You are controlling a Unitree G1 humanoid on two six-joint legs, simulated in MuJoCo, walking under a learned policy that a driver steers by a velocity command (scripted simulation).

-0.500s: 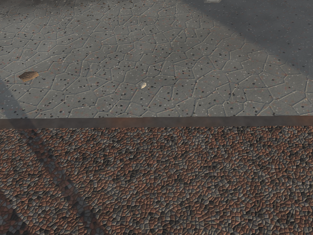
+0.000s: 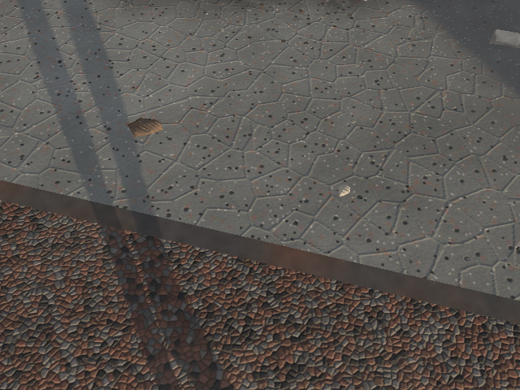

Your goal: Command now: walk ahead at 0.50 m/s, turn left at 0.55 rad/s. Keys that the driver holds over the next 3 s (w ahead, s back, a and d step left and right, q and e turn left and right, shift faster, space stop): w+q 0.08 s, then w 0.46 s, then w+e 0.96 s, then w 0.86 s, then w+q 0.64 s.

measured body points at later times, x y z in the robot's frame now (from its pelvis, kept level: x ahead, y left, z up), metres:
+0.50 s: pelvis +0.30 -0.04 +0.00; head +0.33 -0.04 +0.45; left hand +0.44 +0.24 -0.09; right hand +0.38 -0.31 -0.13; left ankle +0.13 +0.07 -0.65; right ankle +0.40 -0.12 -0.72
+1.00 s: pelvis +0.57 +0.03 +0.01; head +0.60 +0.03 +0.46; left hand +0.59 +0.31 -0.12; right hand +0.77 -0.22 -0.06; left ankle +0.64 +0.14 -0.72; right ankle +0.43 -0.11 -0.65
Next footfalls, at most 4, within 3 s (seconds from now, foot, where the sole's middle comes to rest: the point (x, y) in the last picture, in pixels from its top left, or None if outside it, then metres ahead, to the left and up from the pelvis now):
0.42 right None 0.44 -0.11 -0.76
0.92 left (217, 297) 0.68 0.14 -0.76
1.42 right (329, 232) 0.89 -0.18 -0.76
1.96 left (299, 142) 1.26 -0.11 -0.76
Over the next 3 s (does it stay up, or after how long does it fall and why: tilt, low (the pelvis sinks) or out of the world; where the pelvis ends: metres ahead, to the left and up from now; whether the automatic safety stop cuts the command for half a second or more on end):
stays up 1.58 -0.36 -0.01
